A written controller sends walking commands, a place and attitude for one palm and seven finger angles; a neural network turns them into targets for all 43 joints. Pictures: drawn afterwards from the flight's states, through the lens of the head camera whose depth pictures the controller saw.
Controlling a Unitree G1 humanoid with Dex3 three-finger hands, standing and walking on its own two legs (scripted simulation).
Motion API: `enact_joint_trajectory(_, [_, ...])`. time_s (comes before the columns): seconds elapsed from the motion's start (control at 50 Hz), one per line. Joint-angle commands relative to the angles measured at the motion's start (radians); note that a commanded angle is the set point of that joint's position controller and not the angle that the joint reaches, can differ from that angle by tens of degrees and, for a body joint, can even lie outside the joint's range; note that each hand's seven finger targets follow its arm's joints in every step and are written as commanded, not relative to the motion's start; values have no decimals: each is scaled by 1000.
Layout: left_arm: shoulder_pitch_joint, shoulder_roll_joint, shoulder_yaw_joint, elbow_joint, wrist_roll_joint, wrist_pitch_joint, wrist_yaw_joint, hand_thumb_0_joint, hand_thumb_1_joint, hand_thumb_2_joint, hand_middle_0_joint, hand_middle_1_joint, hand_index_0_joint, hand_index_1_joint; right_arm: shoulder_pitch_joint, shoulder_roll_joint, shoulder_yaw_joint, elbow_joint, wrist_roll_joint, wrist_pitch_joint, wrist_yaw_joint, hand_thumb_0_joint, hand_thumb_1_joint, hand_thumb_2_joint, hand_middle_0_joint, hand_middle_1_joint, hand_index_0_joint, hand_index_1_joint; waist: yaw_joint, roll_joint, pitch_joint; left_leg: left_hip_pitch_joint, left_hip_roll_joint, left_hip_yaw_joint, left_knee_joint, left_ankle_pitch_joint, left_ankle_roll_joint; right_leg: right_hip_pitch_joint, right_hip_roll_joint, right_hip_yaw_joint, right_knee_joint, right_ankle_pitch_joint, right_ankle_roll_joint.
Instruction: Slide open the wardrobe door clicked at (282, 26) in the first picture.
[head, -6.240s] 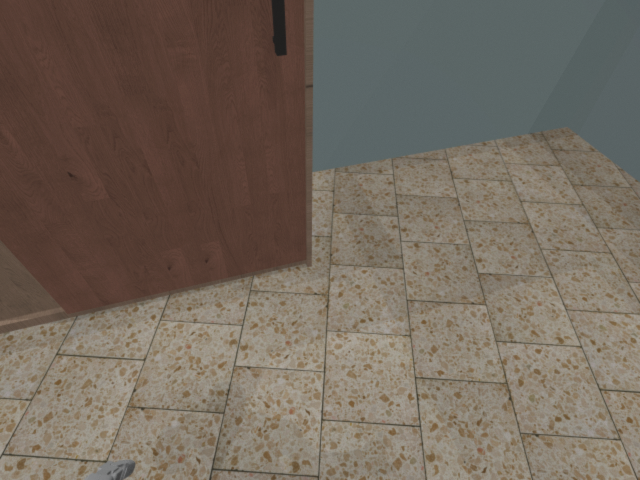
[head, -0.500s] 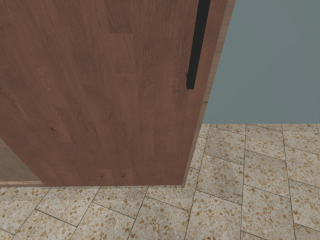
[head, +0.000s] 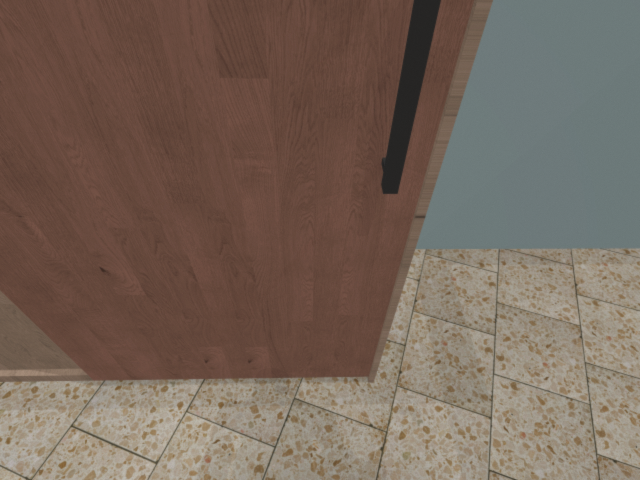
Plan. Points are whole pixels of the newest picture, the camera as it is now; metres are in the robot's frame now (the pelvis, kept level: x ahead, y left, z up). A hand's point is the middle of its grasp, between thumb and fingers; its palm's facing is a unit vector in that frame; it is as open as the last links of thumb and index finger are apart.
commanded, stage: look again from close up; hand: right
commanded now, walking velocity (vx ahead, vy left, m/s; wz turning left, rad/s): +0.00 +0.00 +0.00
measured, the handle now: (408, 69) +0.52 -0.06 +0.27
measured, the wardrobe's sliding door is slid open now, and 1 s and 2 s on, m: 0.00 0.00 0.00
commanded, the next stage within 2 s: raise the hand with hooked fingers in 1.02 s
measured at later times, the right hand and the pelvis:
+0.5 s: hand out of the picture +0.06 -0.21 -0.16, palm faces -0.01 +0.96 -0.28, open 7.4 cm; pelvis +0.01 +0.01 +0.00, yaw +0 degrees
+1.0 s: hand out of the picture +0.08 -0.21 -0.16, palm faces -0.02 +0.96 -0.28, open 7.4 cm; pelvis +0.02 +0.01 +0.00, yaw +0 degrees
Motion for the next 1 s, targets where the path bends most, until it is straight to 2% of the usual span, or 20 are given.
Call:
enact_joint_trajectory(0.0, [37, 144, 29, -36, -2, -20, 10, 0, 900, 900, -200, -300, -200, -300, 28, -144, -28, -52, 4, -15, -11, 0, -900, -900, 200, 300, 200, 300, -4, 7, -4, 49, 116, -115, -72, 108, 26, -57, -113, 95, -100, 84, -8])
enact_joint_trajectory(0.06, [27, 158, 29, -36, -2, -21, 9, 0, 900, 900, -200, -300, -200, -300, 13, -161, -30, -54, 4, -16, -10, 0, -900, -900, 200, 300, 200, 300, -4, -6, 1, 57, 118, -115, -77, 112, 28, -59, -114, 96, -105, 87, -8])
enact_joint_trajectory(0.16, [6, 178, 32, -32, -1, -22, 8, 0, 900, 900, -200, -300, -200, -300, -6, -183, -32, -52, 5, -19, -7, 0, -900, -900, 200, 300, 200, 300, -5, 6, -19, 70, 121, -117, -82, 132, 30, -35, -115, 94, -103, 103, -9])
enact_joint_trajectory(0.24, [-5, 189, 31, -29, 0, -20, 7, 0, 900, 900, -200, -300, -200, -300, -21, -197, -32, -52, 5, -19, -5, 0, -900, -900, 200, 300, 200, 300, -4, 11, -3, 66, 121, -120, -96, 106, 31, -38, -116, 96, -113, 86, -8])
enact_joint_trajectory(0.34, [-17, 208, 31, -25, 0, -20, 6, 0, 900, 900, -200, -300, -200, -300, -35, -217, -33, -47, 6, -20, -3, 0, -900, -900, 200, 300, 200, 300, -3, 9, -27, 81, 125, -121, -100, 126, 32, -18, -120, 95, -113, 100, -8])
enact_joint_trajectory(0.4, [-30, 221, 29, -22, 1, -20, 6, 0, 900, 900, -200, -300, -200, -300, -46, -227, -31, -43, 7, -19, -1, 0, -900, -900, 200, 300, 200, 300, -5, -9, -17, 76, 124, -120, -102, 116, 31, -20, -122, 100, -125, 96, -7])
enact_joint_trajectory(0.5, [-38, 233, 26, -20, 1, -20, 5, 0, 900, 900, -200, -300, -200, -300, -55, -235, -31, -39, 7, -17, 0, 0, -900, -900, 200, 300, 200, 300, -6, -15, -12, 77, 124, -120, -110, 94, 29, -19, -125, 103, -137, 83, -7])
enact_joint_trajectory(0.6, [-44, 241, 26, -17, 1, -20, 3, 0, 900, 900, -200, -300, -200, -300, -63, -246, -30, -37, 7, -18, 2, 0, -900, -900, 200, 300, 200, 300, -5, 7, -16, 75, 126, -125, -122, 81, 27, -13, -123, 102, -135, 74, -7])
enact_joint_trajectory(0.74, [-49, 241, 25, -14, 0, -22, 4, 0, 900, 900, -200, -300, -200, -300, -65, -249, -30, -34, 6, -21, 1, 0, -900, -900, 200, 300, 200, 300, -7, 1, -32, 93, 127, -122, -112, 149, 29, 0, -129, 98, -131, 121, -7])
enact_joint_trajectory(0.82, [-56, 248, 25, -11, 0, -22, 4, 0, 900, 900, -200, -300, -200, -300, -69, -251, -29, -32, 7, -20, 3, 0, -900, -900, 200, 300, 200, 300, -8, -5, -22, 84, 127, -121, -118, 122, 27, -2, -129, 98, -138, 102, -6])
enact_joint_trajectory(0.98, [-57, 249, 24, -7, 0, -24, 5, 0, 900, 900, -200, -300, -200, -300, -76, -258, -31, -31, 7, -23, 2, 0, -900, -900, 200, 300, 200, 300, -7, 4, -37, 102, 129, -121, -110, 178, 29, 9, -131, 98, -133, 140, -6])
